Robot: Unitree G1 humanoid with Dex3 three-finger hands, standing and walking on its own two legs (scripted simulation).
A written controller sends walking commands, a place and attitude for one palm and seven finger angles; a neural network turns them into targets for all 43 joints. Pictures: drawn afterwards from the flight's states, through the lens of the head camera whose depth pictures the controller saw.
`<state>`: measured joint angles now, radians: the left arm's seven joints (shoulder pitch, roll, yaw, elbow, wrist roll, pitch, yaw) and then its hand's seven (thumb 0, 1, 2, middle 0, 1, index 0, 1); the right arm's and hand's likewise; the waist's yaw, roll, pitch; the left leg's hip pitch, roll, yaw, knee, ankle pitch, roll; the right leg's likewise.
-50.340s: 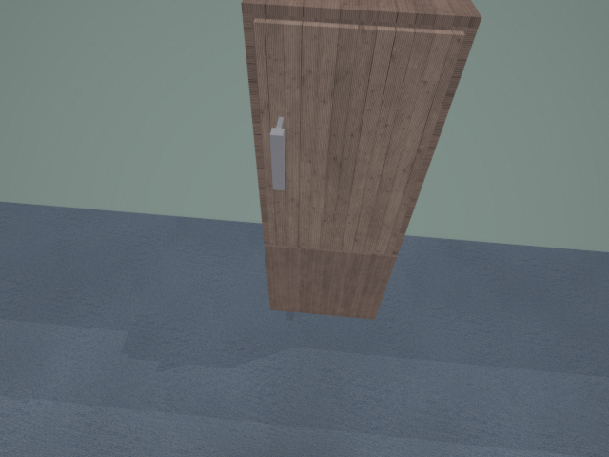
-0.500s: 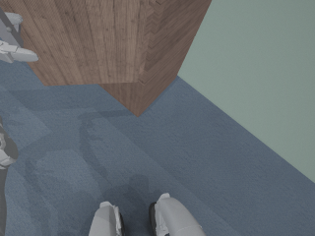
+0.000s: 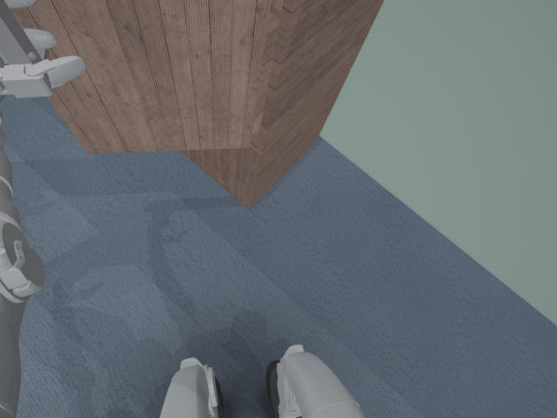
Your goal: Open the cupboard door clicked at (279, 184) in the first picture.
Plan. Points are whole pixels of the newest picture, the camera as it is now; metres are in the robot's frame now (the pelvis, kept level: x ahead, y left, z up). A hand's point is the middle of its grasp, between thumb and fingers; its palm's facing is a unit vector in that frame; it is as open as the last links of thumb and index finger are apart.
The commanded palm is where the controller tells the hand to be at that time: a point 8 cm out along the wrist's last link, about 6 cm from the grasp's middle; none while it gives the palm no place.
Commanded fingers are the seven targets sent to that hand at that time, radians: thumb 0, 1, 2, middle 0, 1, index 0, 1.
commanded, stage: close the thumb around the handle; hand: left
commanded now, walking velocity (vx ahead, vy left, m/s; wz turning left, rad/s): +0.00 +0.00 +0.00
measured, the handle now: (14, 25) +0.61 +0.25 +0.08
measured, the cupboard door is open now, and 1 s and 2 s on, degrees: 48 64 100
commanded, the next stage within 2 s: pull the door open along its arc in 0.34 s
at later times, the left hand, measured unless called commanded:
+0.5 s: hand (32, 59) +0.56 +0.22 +0.08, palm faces +0.03 -1.00 -0.02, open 5.8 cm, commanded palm +0.54 +0.25 +0.08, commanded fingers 0.00 0.90 0.90 -0.40 -1.35 -0.40 -1.35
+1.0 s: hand (47, 127) +0.47 +0.20 +0.08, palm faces -0.02 -1.00 +0.00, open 6.3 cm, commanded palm +0.41 +0.25 +0.08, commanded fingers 0.00 0.90 0.90 -0.40 -1.35 -0.40 -1.35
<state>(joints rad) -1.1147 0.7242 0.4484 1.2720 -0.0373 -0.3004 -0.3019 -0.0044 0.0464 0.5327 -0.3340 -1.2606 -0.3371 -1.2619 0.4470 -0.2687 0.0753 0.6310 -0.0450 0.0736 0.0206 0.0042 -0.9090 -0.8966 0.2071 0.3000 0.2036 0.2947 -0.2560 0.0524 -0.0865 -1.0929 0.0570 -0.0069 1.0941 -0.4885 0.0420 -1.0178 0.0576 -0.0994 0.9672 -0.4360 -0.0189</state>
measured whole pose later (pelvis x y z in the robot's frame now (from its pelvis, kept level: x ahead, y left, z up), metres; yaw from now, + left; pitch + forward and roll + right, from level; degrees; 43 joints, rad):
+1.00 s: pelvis +0.02 +0.00 +0.03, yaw -1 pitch +22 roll -3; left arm -0.52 0.43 0.39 0.78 -0.22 -0.32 -0.31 0.00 0.67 0.70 -0.32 -1.34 -0.33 -1.35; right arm 0.41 -0.27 0.02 0.54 0.01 0.09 0.05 0.01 -0.91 -0.90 0.21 0.30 0.20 0.29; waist -0.15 0.04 -0.15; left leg -0.84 0.05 0.05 0.94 -0.48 0.04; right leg -0.81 0.06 -0.03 0.86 -0.43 -0.02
